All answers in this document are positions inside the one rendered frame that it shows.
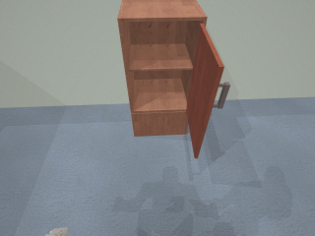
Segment cupboard door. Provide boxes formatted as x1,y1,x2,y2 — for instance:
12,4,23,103
186,24,224,158

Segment handle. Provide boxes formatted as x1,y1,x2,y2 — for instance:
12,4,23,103
213,82,230,109

